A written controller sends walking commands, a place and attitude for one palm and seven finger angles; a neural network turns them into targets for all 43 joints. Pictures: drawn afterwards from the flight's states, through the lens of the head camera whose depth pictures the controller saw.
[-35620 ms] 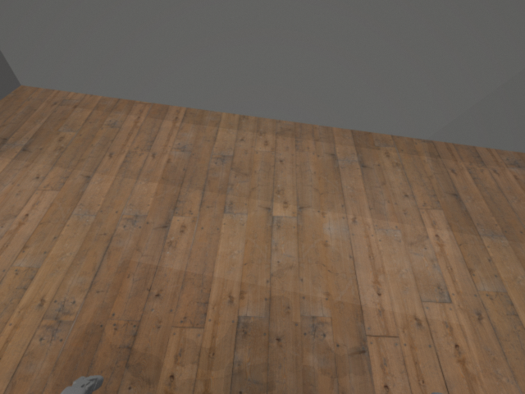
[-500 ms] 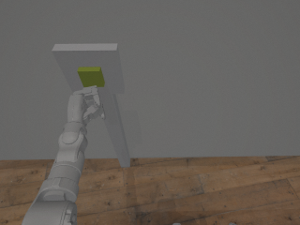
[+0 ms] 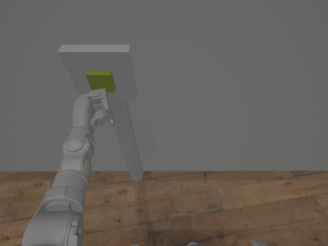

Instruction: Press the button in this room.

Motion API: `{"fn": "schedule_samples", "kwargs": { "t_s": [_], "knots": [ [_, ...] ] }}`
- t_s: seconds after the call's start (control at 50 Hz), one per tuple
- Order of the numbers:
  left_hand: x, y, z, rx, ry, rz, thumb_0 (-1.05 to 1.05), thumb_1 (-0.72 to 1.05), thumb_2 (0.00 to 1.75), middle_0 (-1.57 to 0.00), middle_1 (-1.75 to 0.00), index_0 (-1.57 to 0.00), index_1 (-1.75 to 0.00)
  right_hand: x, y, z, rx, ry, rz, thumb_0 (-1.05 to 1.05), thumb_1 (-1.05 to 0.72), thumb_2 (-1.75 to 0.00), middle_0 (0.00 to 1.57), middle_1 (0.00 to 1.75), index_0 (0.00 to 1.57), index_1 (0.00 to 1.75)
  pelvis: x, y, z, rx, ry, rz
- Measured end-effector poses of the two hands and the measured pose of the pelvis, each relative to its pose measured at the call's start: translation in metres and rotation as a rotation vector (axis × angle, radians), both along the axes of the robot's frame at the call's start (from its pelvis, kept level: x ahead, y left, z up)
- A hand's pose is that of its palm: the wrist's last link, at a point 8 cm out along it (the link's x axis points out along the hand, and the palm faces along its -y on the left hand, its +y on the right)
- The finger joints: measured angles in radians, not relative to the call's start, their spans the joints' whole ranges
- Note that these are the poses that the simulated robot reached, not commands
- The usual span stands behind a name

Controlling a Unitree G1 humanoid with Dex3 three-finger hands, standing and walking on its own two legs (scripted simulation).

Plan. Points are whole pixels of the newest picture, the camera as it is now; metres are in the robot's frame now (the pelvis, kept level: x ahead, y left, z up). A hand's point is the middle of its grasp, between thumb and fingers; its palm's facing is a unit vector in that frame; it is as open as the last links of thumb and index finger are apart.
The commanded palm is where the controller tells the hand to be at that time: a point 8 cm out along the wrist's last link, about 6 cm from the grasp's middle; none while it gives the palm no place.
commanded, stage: press the button with the knuckle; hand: left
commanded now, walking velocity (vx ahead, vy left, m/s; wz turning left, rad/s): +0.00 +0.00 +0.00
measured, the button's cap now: (101, 80) +0.50 +0.17 +0.11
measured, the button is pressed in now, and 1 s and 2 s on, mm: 0 13 0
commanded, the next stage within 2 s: hold the button down briefly in 0.80 s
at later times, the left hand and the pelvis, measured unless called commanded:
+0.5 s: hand (111, 102) +0.45 +0.14 +0.08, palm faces +0.01 -1.00 -0.01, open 2.8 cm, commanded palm +0.44 +0.19 +0.08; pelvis -0.01 +0.01 -0.01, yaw +1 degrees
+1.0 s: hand (111, 100) +0.46 +0.14 +0.08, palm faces +0.02 -1.00 -0.03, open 2.7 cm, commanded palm +0.47 +0.18 +0.08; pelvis -0.03 +0.01 -0.02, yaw +2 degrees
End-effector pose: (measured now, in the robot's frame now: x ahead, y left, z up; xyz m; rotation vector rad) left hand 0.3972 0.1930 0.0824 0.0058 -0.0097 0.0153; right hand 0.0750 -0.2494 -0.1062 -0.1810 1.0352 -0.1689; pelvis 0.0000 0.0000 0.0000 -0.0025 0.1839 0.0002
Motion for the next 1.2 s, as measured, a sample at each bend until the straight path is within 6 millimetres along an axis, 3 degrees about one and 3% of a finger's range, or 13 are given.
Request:
{"fn": "schedule_samples", "kwargs": {
  "t_s": [0.38, 0.96, 1.2],
  "knots": [
    [0.032, -0.001, 0.002, -0.005, 0.01, -0.008, -0.01, 0.88, 0.92, -1.3, -1.5, -1.3, -1.5, -0.02, 0.003, -0.005, -0.015, 0.063, -0.018, 0.01, -0.91, -0.9, 0.2, 0.3, 0.2, 0.3, -0.002, 0.006, -0.004, -0.005, 0.033, 0.002],
    [0.042, 0.001, 0.001, 0.022, 0.011, 0.011, -0.04, 0.79, 0.98, -1.3, -1.5, -1.34, -1.5, -0.078, -0.002, -0.016, -0.053, 0.172, -0.014, 0.01, -0.91, -0.9, 0.2, 0.3, 0.2, 0.3, -0.029, 0.006, -0.015, -0.02, 0.073, 0.032],
    [0.042, 0.001, 0.001, 0.02, 0.018, 0.014, -0.04, 0.78, 1.0, -1.3, -1.5, -1.35, -1.5, -0.088, -0.005, -0.015, -0.067, 0.176, -0.011, 0.01, -0.91, -0.9, 0.2, 0.3, 0.2, 0.3, -0.034, 0.006, -0.017, -0.023, 0.081, 0.036]
  ]
}}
